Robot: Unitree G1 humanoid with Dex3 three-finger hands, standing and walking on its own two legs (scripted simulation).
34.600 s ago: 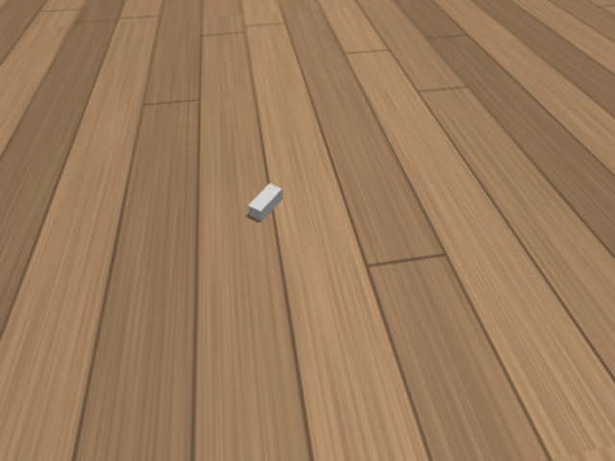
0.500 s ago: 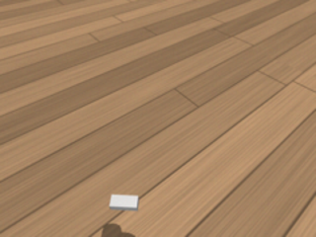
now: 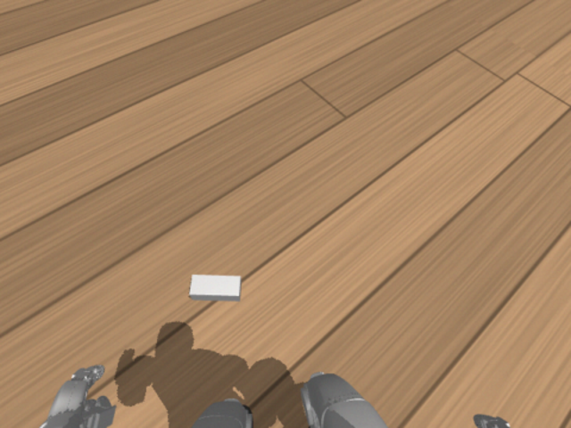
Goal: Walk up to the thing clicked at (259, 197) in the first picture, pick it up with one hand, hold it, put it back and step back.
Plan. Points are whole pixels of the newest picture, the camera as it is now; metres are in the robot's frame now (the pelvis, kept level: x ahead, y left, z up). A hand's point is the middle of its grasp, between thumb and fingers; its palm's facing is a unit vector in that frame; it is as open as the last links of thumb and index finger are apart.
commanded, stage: step back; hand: left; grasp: from above
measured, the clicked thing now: (216, 288) +0.52 +0.19 -0.73
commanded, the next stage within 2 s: none
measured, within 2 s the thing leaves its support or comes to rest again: neither
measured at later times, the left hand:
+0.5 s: hand out of the picture +0.02 +0.25 -0.13, palm faces -0.03 -0.91 -0.42, open 7.4 cm
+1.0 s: hand out of the picture -0.19 +0.26 -0.17, palm faces -0.08 -0.91 -0.41, open 7.4 cm
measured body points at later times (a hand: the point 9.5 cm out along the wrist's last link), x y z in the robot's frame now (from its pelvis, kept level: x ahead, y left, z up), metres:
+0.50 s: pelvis -0.11 -0.01 +0.00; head -0.04 -0.03 +0.44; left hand +0.02 +0.30 -0.10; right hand -0.03 -0.33 -0.13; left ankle -0.15 +0.13 -0.68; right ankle -0.07 -0.13 -0.73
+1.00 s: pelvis -0.28 -0.02 -0.02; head -0.22 -0.02 +0.42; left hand -0.19 +0.31 -0.14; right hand -0.14 -0.34 -0.12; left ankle -0.15 +0.12 -0.73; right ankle -0.32 -0.15 -0.74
